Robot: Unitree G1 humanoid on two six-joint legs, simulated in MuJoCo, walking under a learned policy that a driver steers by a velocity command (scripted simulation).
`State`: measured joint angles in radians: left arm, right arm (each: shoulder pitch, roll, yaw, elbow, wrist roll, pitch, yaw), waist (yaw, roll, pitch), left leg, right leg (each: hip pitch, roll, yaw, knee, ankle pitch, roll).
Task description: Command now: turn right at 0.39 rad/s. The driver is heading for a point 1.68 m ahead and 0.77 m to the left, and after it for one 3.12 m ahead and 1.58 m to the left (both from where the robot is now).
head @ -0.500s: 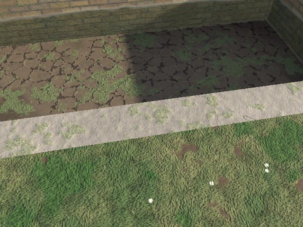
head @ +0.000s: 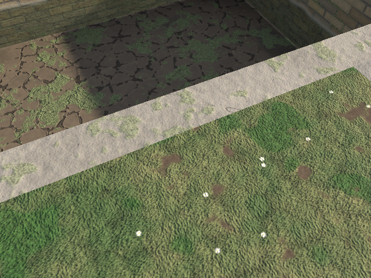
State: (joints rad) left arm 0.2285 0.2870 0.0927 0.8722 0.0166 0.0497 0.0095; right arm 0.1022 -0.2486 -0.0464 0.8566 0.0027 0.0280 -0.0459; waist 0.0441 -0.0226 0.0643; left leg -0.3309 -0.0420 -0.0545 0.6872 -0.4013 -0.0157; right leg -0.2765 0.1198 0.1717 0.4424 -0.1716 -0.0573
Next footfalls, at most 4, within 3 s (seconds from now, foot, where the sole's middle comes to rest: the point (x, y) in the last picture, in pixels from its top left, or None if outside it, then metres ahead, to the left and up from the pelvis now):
0.06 left None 0.04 0.11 -0.78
0.44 right None -0.01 -0.09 -0.78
0.90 left None -0.05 0.12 -0.78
1.42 right None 0.05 -0.05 -0.78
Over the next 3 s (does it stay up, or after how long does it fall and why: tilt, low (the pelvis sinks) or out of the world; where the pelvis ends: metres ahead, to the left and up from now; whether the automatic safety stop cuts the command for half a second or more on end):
stays up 0.25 0.24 -0.02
